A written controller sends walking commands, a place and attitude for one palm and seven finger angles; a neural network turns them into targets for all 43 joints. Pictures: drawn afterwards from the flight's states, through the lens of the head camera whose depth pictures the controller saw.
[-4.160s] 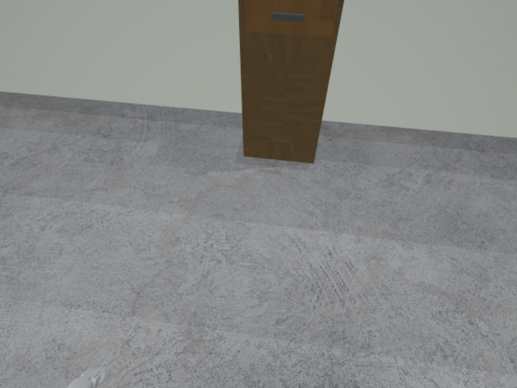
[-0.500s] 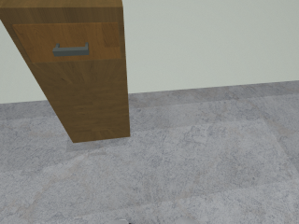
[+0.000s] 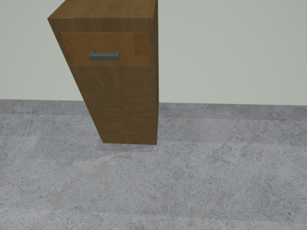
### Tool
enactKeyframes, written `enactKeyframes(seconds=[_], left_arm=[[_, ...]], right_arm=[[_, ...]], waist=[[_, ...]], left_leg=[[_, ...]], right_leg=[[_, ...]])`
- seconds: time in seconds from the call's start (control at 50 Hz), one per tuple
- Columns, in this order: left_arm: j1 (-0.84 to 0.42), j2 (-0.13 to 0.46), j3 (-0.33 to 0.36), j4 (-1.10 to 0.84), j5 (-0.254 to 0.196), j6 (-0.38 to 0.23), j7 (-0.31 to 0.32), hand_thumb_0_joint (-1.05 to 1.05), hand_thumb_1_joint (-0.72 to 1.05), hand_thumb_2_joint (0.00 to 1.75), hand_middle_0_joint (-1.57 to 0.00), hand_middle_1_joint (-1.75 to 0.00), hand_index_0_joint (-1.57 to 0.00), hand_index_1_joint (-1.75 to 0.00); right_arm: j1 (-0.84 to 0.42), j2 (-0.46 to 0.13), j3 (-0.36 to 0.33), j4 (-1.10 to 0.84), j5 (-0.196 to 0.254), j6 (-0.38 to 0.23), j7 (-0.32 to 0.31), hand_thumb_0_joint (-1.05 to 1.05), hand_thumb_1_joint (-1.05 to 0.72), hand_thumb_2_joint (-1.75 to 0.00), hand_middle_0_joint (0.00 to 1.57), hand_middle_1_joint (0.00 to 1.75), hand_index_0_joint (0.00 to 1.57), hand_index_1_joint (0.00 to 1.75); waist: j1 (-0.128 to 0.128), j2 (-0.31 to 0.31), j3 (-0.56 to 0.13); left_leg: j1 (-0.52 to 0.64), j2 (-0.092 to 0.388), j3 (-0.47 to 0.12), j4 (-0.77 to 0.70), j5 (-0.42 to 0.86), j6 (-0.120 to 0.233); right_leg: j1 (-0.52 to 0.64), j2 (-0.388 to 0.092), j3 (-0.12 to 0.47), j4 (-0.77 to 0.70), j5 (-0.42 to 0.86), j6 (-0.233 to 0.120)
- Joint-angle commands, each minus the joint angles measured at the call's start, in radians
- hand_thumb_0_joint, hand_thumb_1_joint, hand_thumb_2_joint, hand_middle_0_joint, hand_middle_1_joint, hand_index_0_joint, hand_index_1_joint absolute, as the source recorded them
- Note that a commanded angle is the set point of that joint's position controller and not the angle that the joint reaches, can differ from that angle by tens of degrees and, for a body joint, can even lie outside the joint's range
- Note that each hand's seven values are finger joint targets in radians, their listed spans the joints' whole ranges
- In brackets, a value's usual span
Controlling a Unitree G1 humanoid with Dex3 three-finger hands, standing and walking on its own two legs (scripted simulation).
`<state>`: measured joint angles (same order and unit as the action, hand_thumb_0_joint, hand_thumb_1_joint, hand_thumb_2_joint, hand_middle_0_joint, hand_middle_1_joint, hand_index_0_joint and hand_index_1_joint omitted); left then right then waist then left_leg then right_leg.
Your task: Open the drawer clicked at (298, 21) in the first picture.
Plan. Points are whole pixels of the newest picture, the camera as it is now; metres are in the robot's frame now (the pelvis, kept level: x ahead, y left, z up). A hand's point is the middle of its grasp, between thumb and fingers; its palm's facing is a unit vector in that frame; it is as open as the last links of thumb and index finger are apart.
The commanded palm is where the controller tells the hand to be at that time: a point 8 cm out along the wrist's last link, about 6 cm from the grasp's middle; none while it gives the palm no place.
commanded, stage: take the last steps up to it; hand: left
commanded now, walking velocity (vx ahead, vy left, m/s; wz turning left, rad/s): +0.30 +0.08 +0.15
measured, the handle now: (105, 54) +0.78 +0.26 +0.03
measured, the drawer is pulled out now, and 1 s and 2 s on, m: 0.00 0.00 0.00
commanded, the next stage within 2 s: come to a stop and stand still in 0.92 s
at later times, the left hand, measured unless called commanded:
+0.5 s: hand out of the picture +0.09 +0.24 -0.17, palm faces +0.09 -0.98 -0.18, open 7.4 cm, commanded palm none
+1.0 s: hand (102, 198) +0.24 +0.19 -0.16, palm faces +0.10 -0.97 -0.21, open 7.2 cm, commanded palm none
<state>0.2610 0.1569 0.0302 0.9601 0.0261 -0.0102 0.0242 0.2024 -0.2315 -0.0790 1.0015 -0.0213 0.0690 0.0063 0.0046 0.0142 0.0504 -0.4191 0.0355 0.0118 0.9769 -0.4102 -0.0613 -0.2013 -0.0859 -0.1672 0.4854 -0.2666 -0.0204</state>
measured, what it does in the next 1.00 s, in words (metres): walks ahead: left foot, then right foot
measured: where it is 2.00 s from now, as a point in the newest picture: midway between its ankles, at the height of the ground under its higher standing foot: outside the picture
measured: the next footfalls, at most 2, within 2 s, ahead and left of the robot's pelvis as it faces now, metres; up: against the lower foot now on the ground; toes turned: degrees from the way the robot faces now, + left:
left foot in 0.18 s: +0.02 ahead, +0.15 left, +0.00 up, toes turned +8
right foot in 0.66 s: +0.27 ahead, -0.07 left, +0.00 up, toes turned -6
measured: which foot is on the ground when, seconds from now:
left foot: up 0.00-0.16, down 0.18-0.68, up 0.70-1.00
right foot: down 0.00-0.18, up 0.20-0.64, down 0.66-1.00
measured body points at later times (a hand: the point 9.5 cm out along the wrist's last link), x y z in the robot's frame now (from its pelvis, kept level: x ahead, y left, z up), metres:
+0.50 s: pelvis +0.07 +0.06 +0.00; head +0.07 +0.06 +0.45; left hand +0.08 +0.30 -0.16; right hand +0.03 -0.17 -0.15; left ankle -0.02 +0.14 -0.74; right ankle +0.15 -0.07 -0.68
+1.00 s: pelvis +0.22 +0.01 +0.00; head +0.23 +0.00 +0.45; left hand +0.23 +0.24 -0.15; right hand +0.28 -0.22 -0.16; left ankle +0.26 +0.16 -0.69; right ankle +0.23 -0.07 -0.74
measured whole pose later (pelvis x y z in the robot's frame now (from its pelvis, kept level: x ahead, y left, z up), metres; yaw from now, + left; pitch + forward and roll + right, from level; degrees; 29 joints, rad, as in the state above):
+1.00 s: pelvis +0.22 +0.01 +0.00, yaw +3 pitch -1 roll +0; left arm 0.27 0.15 0.04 1.08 0.02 -0.06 0.01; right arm 0.22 -0.18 -0.06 1.05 -0.03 -0.01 0.00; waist 0.00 0.03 0.03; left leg -0.48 0.12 0.06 0.86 -0.26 -0.02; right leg -0.17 0.01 -0.17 0.37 -0.20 -0.07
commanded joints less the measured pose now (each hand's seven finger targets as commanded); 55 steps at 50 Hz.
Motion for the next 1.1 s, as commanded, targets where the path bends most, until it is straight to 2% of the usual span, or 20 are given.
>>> enactKeyframes(seconds=[0.0, 0.06, 0.12, 0.14, 0.16, 0.18, 0.2, 0.24, 0.3, 0.52, 0.56, 0.6, 0.62, 0.64, 0.66, 0.68, 0.74, 0.8, 1.02, 1.08], left_arm=[[0.152, 0.215, 0.055, 0.016, 0.008, -0.020, 0.007, 0.00, 0.90, 0.90, -0.20, -0.30, -0.20, -0.30], [0.135, 0.231, 0.061, 0.033, 0.013, -0.023, 0.000, 0.00, 0.90, 0.90, -0.20, -0.30, -0.20, -0.30], [0.065, 0.214, 0.057, 0.041, 0.001, -0.014, -0.007, 0.00, 0.90, 0.90, -0.20, -0.30, -0.20, -0.30], [0.051, 0.172, 0.047, 0.034, -0.007, -0.009, -0.011, 0.00, 0.90, 0.90, -0.20, -0.30, -0.20, -0.30], [0.035, 0.104, 0.033, 0.008, -0.010, -0.007, -0.021, 0.00, 0.90, 0.90, -0.20, -0.30, -0.20, -0.30], [-0.039, 0.098, 0.022, -0.027, 0.001, -0.010, -0.018, 0.00, 0.90, 0.90, -0.20, -0.30, -0.20, -0.30], [-0.061, 0.102, 0.028, -0.033, 0.003, -0.014, -0.024, 0.00, 0.90, 0.90, -0.20, -0.30, -0.20, -0.30], [-0.059, 0.111, 0.033, 0.010, 0.009, -0.007, -0.032, 0.00, 0.90, 0.90, -0.20, -0.30, -0.20, -0.30], [0.018, 0.087, 0.027, 0.051, 0.003, -0.003, -0.042, 0.00, 0.90, 0.90, -0.20, -0.30, -0.20, -0.30], [-0.184, 0.063, 0.022, -0.015, -0.008, -0.008, -0.044, 0.00, 0.90, 0.90, -0.20, -0.30, -0.20, -0.30], [-0.170, 0.058, 0.025, -0.017, -0.009, -0.014, -0.044, 0.00, 0.90, 0.90, -0.20, -0.30, -0.20, -0.30], [-0.057, 0.073, 0.034, 0.020, -0.005, -0.026, -0.042, 0.00, 0.90, 0.90, -0.20, -0.30, -0.20, -0.30], [0.078, 0.110, 0.043, 0.060, -0.002, -0.037, -0.038, 0.00, 0.90, 0.90, -0.20, -0.30, -0.20, -0.30], [0.220, 0.182, 0.066, 0.102, 0.007, -0.053, -0.028, 0.00, 0.90, 0.90, -0.20, -0.30, -0.20, -0.30], [0.312, 0.280, 0.086, 0.121, -0.003, -0.055, -0.019, 0.00, 0.90, 0.90, -0.20, -0.30, -0.20, -0.30], [0.277, 0.274, 0.085, 0.114, -0.019, -0.051, -0.013, 0.00, 0.90, 0.90, -0.20, -0.30, -0.20, -0.30], [0.040, 0.151, 0.050, 0.060, -0.015, -0.050, 0.000, 0.00, 0.90, 0.90, -0.20, -0.30, -0.20, -0.30], [0.005, 0.090, 0.025, 0.063, -0.007, -0.059, 0.000, 0.00, 0.90, 0.90, -0.20, -0.30, -0.20, -0.30], [0.097, 0.130, 0.031, 0.108, 0.000, -0.054, -0.006, 0.00, 0.90, 0.90, -0.20, -0.30, -0.20, -0.30], [0.077, 0.092, 0.011, 0.124, -0.012, -0.034, 0.006, 0.00, 0.90, 0.90, -0.20, -0.30, -0.20, -0.30]], right_arm=[[-0.103, -0.028, 0.010, -0.096, 0.002, -0.038, 0.010, 0.00, -0.90, -0.90, 0.20, 0.30, 0.20, 0.30], [-0.088, -0.026, 0.012, -0.093, 0.004, -0.054, 0.017, 0.00, -0.90, -0.90, 0.20, 0.30, 0.20, 0.30], [0.055, -0.022, 0.018, -0.043, 0.004, -0.072, 0.012, 0.00, -0.90, -0.90, 0.20, 0.30, 0.20, 0.30], [0.133, -0.067, 0.010, -0.014, 0.004, -0.083, 0.002, 0.00, -0.90, -0.90, 0.20, 0.30, 0.20, 0.30], [0.220, -0.160, -0.012, 0.008, -0.005, -0.088, -0.007, 0.00, -0.90, -0.90, 0.20, 0.30, 0.20, 0.30], [0.272, -0.185, -0.013, 0.021, -0.006, -0.083, -0.015, 0.00, -0.90, -0.90, 0.20, 0.30, 0.20, 0.30], [0.245, -0.175, -0.007, 0.015, -0.008, -0.082, -0.020, 0.00, -0.90, -0.90, 0.20, 0.30, 0.20, 0.30], [0.169, -0.094, 0.016, 0.011, -0.004, -0.096, -0.028, 0.00, -0.90, -0.90, 0.20, 0.30, 0.20, 0.30], [0.135, -0.064, 0.028, 0.006, 0.004, -0.117, -0.031, 0.00, -0.90, -0.90, 0.20, 0.30, 0.20, 0.30], [0.298, -0.047, 0.026, 0.106, -0.005, -0.136, -0.040, 0.00, -0.90, -0.90, 0.20, 0.30, 0.20, 0.30], [0.283, -0.057, 0.023, 0.112, -0.009, -0.134, -0.041, 0.00, -0.90, -0.90, 0.20, 0.30, 0.20, 0.30], [0.278, -0.062, 0.023, 0.121, -0.004, -0.132, -0.041, 0.00, -0.90, -0.90, 0.20, 0.30, 0.20, 0.30], [0.276, -0.060, 0.024, 0.121, 0.003, -0.134, -0.037, 0.00, -0.90, -0.90, 0.20, 0.30, 0.20, 0.30], [0.278, -0.032, 0.025, 0.106, 0.014, -0.139, -0.029, 0.00, -0.90, -0.90, 0.20, 0.30, 0.20, 0.30], [0.317, 0.014, 0.031, 0.080, 0.019, -0.141, -0.025, 0.00, -0.90, -0.90, 0.20, 0.30, 0.20, 0.30], [0.272, -0.020, 0.025, 0.076, 0.022, -0.133, -0.030, 0.00, -0.90, -0.90, 0.20, 0.30, 0.20, 0.30], [0.179, 0.035, 0.024, 0.072, 0.006, -0.111, -0.019, 0.00, -0.90, -0.90, 0.20, 0.30, 0.20, 0.30], [0.240, 0.073, 0.029, 0.092, -0.002, -0.079, -0.013, 0.00, -0.90, -0.90, 0.20, 0.30, 0.20, 0.30], [0.025, 0.045, 0.035, 0.012, 0.004, -0.095, 0.000, 0.00, -0.90, -0.90, 0.20, 0.30, 0.20, 0.30], [0.085, 0.037, 0.052, 0.056, 0.008, -0.104, -0.018, 0.00, -0.90, -0.90, 0.20, 0.30, 0.20, 0.30]], waist=[[0.073, -0.177, -0.054], [0.064, -0.190, -0.028], [-0.012, -0.138, -0.031], [-0.047, 0.011, -0.054], [-0.085, 0.306, -0.055], [-0.106, 0.305, 0.022], [-0.094, 0.193, 0.062], [-0.059, 0.189, 0.111], [-0.009, 0.102, 0.108], [-0.053, 0.102, 0.125], [-0.037, 0.112, 0.121], [0.018, 0.062, 0.059], [0.077, -0.008, -0.025], [0.129, -0.124, -0.131], [0.122, -0.325, -0.251], [0.119, -0.202, -0.231], [0.029, -0.041, -0.003], [-0.033, -0.090, 0.028], [0.020, -0.117, -0.002], [-0.012, -0.069, -0.042]], left_leg=[[-0.082, 0.011, 0.043, -0.146, -0.044, 0.008], [-0.010, 0.020, 0.058, -0.260, -0.073, 0.036], [0.304, -0.013, 0.120, -0.544, 0.081, 0.052], [0.461, 0.053, 0.023, -0.635, 0.055, 0.074], [0.535, 0.276, -0.294, -0.737, -0.055, 0.155], [0.494, 0.359, -0.398, -0.809, -0.035, 0.232], [0.443, 0.375, -0.367, -0.812, -0.024, 0.269], [0.330, 0.294, -0.284, -0.833, -0.046, 0.229], [0.302, 0.222, -0.139, -0.832, 0.161, 0.214], [0.405, 0.242, -0.058, -0.767, 0.506, 0.234], [0.382, 0.249, -0.039, -0.726, 0.551, 0.223], [0.344, 0.209, 0.006, -0.576, 0.680, 0.195], [0.290, 0.170, 0.033, -0.413, 0.687, 0.165], [0.101, 0.092, 0.097, -0.154, 0.482, 0.117], [-0.080, -0.040, 0.107, 0.163, -0.134, 0.077], [-0.103, 0.001, -0.007, 0.303, -0.162, 0.095], [-0.106, 0.098, -0.034, 0.290, 0.033, 0.087], [-0.019, 0.098, 0.008, 0.156, 0.105, 0.054], [0.028, 0.055, 0.060, -0.320, 0.136, 0.036], [0.273, 0.045, 0.048, -0.568, 0.404, 0.033]], right_leg=[[0.182, -0.282, 0.260, -0.191, 0.218, -0.123], [0.116, -0.303, 0.287, -0.234, -0.032, -0.132], [-0.087, -0.209, 0.161, -0.154, -0.201, -0.053], [-0.217, -0.144, 0.091, -0.015, -0.222, -0.007], [-0.395, -0.015, -0.028, 0.254, -0.266, 0.050], [-0.502, 0.011, 0.024, 0.419, -0.319, 0.045], [-0.524, -0.023, 0.073, 0.508, -0.279, 0.030], [-0.495, -0.047, 0.118, 0.594, -0.160, 0.028], [-0.436, -0.046, 0.112, 0.602, -0.019, 0.045], [-0.395, -0.023, 0.071, 0.262, 0.016, 0.035], [-0.309, -0.005, 0.060, 0.194, 0.010, 0.015], [-0.106, 0.051, 0.020, 0.098, 0.048, -0.005], [0.089, 0.057, 0.038, 0.035, 0.105, -0.018], [0.331, -0.119, 0.242, 0.004, 0.134, -0.081], [0.469, -0.375, 0.619, -0.126, 0.293, -0.191], [0.390, -0.387, 0.636, -0.184, 0.220, -0.228], [0.023, -0.295, 0.415, -0.254, 0.081, -0.158], [-0.124, -0.213, 0.223, -0.299, 0.145, -0.114], [0.039, -0.202, 0.211, -0.252, 0.283, -0.146], [-0.004, -0.101, 0.125, -0.097, 0.393, -0.062]])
